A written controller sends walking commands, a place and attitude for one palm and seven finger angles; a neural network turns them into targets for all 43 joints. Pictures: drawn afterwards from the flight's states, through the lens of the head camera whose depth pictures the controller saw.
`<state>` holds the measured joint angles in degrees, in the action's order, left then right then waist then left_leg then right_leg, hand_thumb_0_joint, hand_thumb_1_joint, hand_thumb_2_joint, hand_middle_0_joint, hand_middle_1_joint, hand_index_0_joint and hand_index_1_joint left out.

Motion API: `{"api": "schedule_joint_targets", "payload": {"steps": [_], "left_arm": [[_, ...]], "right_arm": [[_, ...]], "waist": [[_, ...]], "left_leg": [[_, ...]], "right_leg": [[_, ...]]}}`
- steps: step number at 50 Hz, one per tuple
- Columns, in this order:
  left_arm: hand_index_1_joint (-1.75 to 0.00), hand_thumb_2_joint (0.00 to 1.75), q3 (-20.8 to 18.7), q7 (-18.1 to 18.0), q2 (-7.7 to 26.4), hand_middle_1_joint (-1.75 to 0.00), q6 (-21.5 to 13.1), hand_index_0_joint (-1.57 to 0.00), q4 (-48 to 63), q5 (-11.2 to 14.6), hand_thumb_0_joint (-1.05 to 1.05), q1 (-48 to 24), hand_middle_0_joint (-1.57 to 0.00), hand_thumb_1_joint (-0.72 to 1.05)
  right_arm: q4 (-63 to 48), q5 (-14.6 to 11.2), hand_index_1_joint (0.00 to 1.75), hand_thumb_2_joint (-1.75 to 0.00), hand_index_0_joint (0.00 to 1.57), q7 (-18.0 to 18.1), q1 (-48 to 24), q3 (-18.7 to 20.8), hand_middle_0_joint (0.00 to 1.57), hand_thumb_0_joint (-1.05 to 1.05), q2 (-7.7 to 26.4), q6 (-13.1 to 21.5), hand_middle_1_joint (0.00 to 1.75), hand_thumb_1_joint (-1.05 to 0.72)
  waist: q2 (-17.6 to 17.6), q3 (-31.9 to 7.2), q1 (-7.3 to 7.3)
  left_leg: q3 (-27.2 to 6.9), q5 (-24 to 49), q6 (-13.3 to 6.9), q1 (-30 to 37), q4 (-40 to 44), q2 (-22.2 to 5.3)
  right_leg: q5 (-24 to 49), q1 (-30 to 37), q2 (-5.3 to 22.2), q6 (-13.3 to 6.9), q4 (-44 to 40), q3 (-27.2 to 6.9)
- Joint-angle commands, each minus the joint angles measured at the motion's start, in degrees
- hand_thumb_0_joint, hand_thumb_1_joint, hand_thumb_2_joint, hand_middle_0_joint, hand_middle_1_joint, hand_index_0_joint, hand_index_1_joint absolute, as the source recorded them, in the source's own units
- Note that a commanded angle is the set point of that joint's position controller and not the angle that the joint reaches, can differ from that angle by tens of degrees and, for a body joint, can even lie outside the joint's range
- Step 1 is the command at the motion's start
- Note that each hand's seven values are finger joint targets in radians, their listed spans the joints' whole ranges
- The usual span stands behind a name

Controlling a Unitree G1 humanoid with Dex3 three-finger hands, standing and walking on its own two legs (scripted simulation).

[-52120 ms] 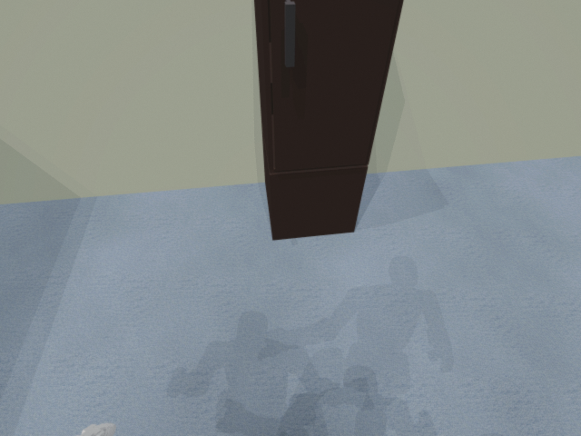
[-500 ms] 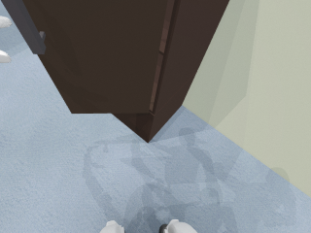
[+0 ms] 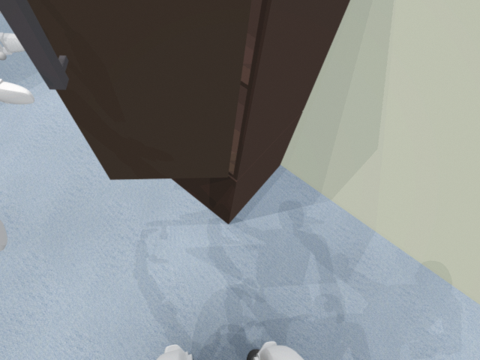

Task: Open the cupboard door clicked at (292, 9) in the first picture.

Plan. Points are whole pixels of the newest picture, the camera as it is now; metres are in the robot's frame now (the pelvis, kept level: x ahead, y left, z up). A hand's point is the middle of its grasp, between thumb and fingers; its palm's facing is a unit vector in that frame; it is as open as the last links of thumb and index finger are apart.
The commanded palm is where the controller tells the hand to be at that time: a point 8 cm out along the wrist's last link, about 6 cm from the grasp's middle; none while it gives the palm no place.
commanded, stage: slide the fingers in behind the handle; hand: left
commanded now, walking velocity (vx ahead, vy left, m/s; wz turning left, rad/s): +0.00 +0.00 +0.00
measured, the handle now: (38, 31) +0.57 +0.24 +0.17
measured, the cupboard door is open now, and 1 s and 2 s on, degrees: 43 43 44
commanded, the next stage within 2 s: close the thumb around the handle in 0.86 s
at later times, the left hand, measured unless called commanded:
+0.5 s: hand (38, 53) +0.53 +0.23 +0.17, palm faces -0.02 -1.00 +0.00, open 14.0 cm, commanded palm +0.51 +0.27 +0.16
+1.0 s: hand (32, 57) +0.51 +0.23 +0.17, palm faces -0.02 -1.00 +0.00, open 14.1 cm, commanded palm +0.50 +0.27 +0.16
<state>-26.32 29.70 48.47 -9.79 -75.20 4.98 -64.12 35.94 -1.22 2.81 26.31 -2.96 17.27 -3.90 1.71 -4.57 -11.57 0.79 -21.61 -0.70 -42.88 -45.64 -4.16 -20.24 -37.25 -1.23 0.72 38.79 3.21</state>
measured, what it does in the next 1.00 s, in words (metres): stands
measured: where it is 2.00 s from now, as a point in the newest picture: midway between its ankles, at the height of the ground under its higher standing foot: outside the picture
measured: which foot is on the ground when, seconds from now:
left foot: down 0.00-1.00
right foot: down 0.00-1.00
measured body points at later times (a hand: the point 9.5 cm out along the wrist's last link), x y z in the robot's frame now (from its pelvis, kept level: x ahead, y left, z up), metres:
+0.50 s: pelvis +0.00 +0.00 +0.00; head +0.11 +0.01 +0.44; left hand +0.52 +0.28 +0.17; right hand -0.03 -0.27 -0.11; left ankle -0.01 +0.11 -0.71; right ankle -0.03 -0.13 -0.71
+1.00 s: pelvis +0.00 +0.00 +0.00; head +0.09 +0.01 +0.44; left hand +0.51 +0.28 +0.18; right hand -0.02 -0.28 -0.10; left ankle -0.01 +0.11 -0.71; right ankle -0.03 -0.13 -0.71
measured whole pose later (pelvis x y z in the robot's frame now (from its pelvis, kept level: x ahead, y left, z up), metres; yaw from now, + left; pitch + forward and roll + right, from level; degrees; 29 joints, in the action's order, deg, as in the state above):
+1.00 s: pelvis +0.00 +0.00 +0.00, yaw +0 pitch +16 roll -3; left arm -23.8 23.1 40.3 -11.2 -72.7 6.2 -61.6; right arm 37.0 -0.8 2.4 24.8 -2.0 17.3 -2.2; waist 2.0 -4.9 -10.3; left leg 1.0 -20.8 -0.4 -39.4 -44.0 -3.7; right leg -20.2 -34.5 -0.9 0.5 38.5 2.9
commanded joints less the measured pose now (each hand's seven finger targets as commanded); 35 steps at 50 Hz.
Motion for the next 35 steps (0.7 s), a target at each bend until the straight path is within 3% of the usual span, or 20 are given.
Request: {"api": "schedule_joint_targets", "payload": {"steps": [1, 3, 6, 9, 10, 11, 15, 16, 18, 20, 21, 25, 29, 32, 33, 35], "left_arm": [[-1.2, 0.3, 0.58, -0.96, 10.88, -1.2, -3.62, -0.3, 13.3, 1.76, 0.0, -26.68, -0.3, -0.5], [-1.2, 0.3, -1.59, -1.97, 13.01, -1.2, -3.43, -0.3, 13.39, 1.84, 0.0, -26.72, -0.3, -0.5], [-1.2, 0.3, -0.54, -3.41, 10.58, -1.2, -3.92, -0.3, 16.52, 1.26, 0.0, -25.83, -0.3, -0.5], [-1.2, 0.3, -1.19, -4.74, 10.46, -1.2, -3.52, -0.3, 14.5, 1.51, 0.0, -24.73, -0.3, -0.5], [-1.2, 0.3, -2.46, -5.07, 12.22, -1.2, -3.23, -0.3, 13.52, 1.11, 0.0, -23.86, -0.3, -0.5], [-1.2, 0.3, -2.15, -5.35, 12.49, -1.2, -3.22, -0.3, 13.44, 0.78, 0.0, -24.76, -0.3, -0.5], [-1.2, 0.3, -1.12, -6.15, 9.97, -1.2, -4.97, -0.3, 17.29, 0.67, 0.0, -24.94, -0.3, -0.5], [-1.2, 0.3, 0.4, -6.1, 7.55, -1.2, -4.61, -0.3, 15.14, 1.11, 0.0, -24.78, -0.3, -0.5], [-1.2, 0.3, -0.89, -6.1, 9.69, -1.2, -4.02, -0.3, 13.32, 1.21, 0.0, -25.47, -0.3, -0.5], [-1.2, 0.3, -1.32, -6.23, 10.55, -1.2, -4.18, -0.3, 14.09, 0.79, 0.0, -25.43, -0.3, -0.5], [-1.2, 0.3, 0.2, -6.25, 8.8, -1.2, -4.09, -0.3, 13.95, 0.63, 0.0, -25.9, -0.3, -0.5], [-1.2, 0.3, -2.06, -6.36, 10.55, -1.2, -4.94, -0.3, 14.72, 1.15, 0.0, -24.83, -0.3, -0.5], [-1.2, 0.3, -1.77, -5.91, 9.95, -1.2, -5.22, -0.3, 16.08, 1.37, 0.0, -23.58, -0.3, -0.5], [-1.2, 0.3, -2.39, -5.51, 11.09, -1.2, -4.56, -0.3, 14.46, 1.51, 0.0, -22.28, -0.3, -0.5], [-1.2, 0.3, -2.21, -5.4, 11.09, -1.2, -4.64, -0.3, 15.6, 1.44, 0.0, -22.34, -0.3, -0.5], [-1.2, 0.3, -1.36, -5.24, 9.98, -1.2, -4.96, -0.3, 16.76, 1.69, 0.0, -23.05, -0.3, -0.5]], "right_arm": [[-1.29, 0.29, 0.3, -0.9, 0.2, 0.89, 10.28, 4.32, 0.2, 0.0, 10.99, 1.2, 0.3, -0.9], [-1.22, 0.43, 0.3, -0.9, 0.2, 0.79, 10.58, 4.43, 0.2, 0.0, 11.24, 1.44, 0.3, -0.9], [-1.66, 0.71, 0.3, -0.9, 0.2, 0.28, 10.13, 4.52, 0.2, 0.0, 10.61, 1.61, 0.3, -0.9], [-1.77, 0.66, 0.3, -0.9, 0.2, 0.19, 10.05, 4.41, 0.2, 0.0, 10.71, 1.41, 0.3, -0.9], [-2.1, 0.57, 0.3, -0.9, 0.2, 0.13, 9.67, 4.42, 0.2, 0.0, 10.9, 1.36, 0.3, -0.9], [-2.24, 0.48, 0.3, -0.9, 0.2, 0.19, 9.49, 4.33, 0.2, 0.0, 10.89, 1.31, 0.3, -0.9], [-2.48, 0.61, 0.3, -0.9, 0.2, -0.08, 9.5, 4.65, 0.2, 0.0, 10.37, 1.57, 0.3, -0.9], [-2.14, 0.49, 0.3, -0.9, 0.2, -0.09, 9.17, 4.61, 0.2, 0.0, 10.21, 1.6, 0.3, -0.9], [-1.82, 0.41, 0.3, -0.9, 0.2, 0.11, 9.48, 4.56, 0.2, 0.0, 10.71, 1.58, 0.3, -0.9], [-1.96, 0.41, 0.3, -0.9, 0.2, 0.25, 9.47, 4.52, 0.2, 0.0, 10.65, 1.8, 0.3, -0.9], [-1.85, 0.41, 0.3, -0.9, 0.2, 0.22, 9.37, 4.42, 0.2, 0.0, 10.42, 1.87, 0.3, -0.9], [-1.63, 0.54, 0.3, -0.9, 0.2, 0.21, 9.85, 4.67, 0.2, 0.0, 10.53, 2.08, 0.3, -0.9], [-2.0, 0.57, 0.3, -0.9, 0.2, 0.19, 9.57, 4.6, 0.2, 0.0, 10.4, 1.88, 0.3, -0.9], [-2.16, 0.24, 0.3, -0.9, 0.2, 0.31, 9.02, 4.73, 0.2, 0.0, 10.55, 1.62, 0.3, -0.9], [-2.47, 0.18, 0.3, -0.9, 0.2, 0.3, 8.6, 4.74, 0.2, 0.0, 10.49, 1.63, 0.3, -0.9], [-2.27, 0.17, 0.3, -0.9, 0.2, 0.33, 8.56, 4.73, 0.2, 0.0, 10.39, 1.66, 0.3, -0.9]], "waist": [[11.88, -24.73, -1.07], [10.32, -25.37, -0.5], [12.92, -27.56, 0.41], [8.52, -24.44, -0.01], [8.3, -24.37, 0.6], [8.12, -23.72, 0.24], [10.23, -27.37, 0.51], [9.03, -24.67, -0.37], [6.43, -23.12, -0.54], [8.03, -25.12, 0.1], [8.4, -24.27, -0.36], [7.67, -26.53, 0.36], [8.32, -26.48, 0.97], [5.13, -24.41, 0.84], [7.39, -24.51, 1.18], [8.45, -25.13, 0.85]], "left_leg": [[-4.07, 28.78, -0.93, 29.09, 1.89, 1.67], [-4.05, 28.28, -1.01, 27.87, 2.13, 1.66], [-4.16, 32.77, -0.63, 30.41, 1.8, 1.6], [-3.75, 30.15, -1.1, 27.26, 2.3, 1.77], [-3.5, 28.63, -1.07, 26.07, 2.59, 1.84], [-3.26, 27.65, -1.18, 25.02, 2.63, 1.99], [-3.75, 31.14, -0.78, 29.17, 2.21, 1.77], [-3.33, 29.44, -0.95, 28.11, 2.26, 1.76], [-3.07, 25.73, -1.28, 24.9, 2.94, 1.94], [-2.89, 26.71, -1.34, 25.69, 2.84, 2.14], [-2.91, 26.23, -1.26, 25.48, 2.77, 2.22], [-2.79, 28.53, -1.25, 26.54, 2.63, 2.11], [-2.58, 29.91, -1.34, 26.42, 2.82, 2.41], [-2.0, 26.48, -1.63, 23.7, 3.3, 2.52], [-1.76, 26.35, -1.57, 23.98, 3.43, 2.65], [-2.11, 27.91, -1.43, 26.18, 3.33, 2.47]], "right_leg": [[20.84, -0.09, -2.74, -1.05, -2.77, 0.25], [21.42, 1.78, -2.63, -0.99, -2.64, 0.19], [23.24, 1.98, -2.6, -1.08, -2.03, 0.33], [23.08, 3.22, -2.69, -1.05, -2.32, 0.37], [22.83, 3.89, -2.6, -0.93, -2.37, 0.21], [23.06, 4.35, -2.46, -0.87, -2.38, -0.09], [23.8, 4.02, -2.56, -1.06, -1.85, 0.02], [23.39, 3.16, -2.64, -0.92, -2.36, -0.03], [22.49, 4.66, -2.5, -0.79, -2.69, -0.29], [23.5, 5.39, -2.3, -0.86, -2.51, -0.6], [22.95, 4.61, -2.27, -0.87, -2.51, -0.49], [25.21, 6.49, -2.34, -0.86, -2.36, -0.69], [26.72, 7.78, -2.34, -1.08, -2.07, -0.55], [26.5, 9.11, -2.21, -0.63, -2.89, -0.91], [26.55, 9.15, -2.12, -0.72, -2.94, -1.06], [26.43, 7.89, -2.18, -0.84, -2.9, -0.9]]}}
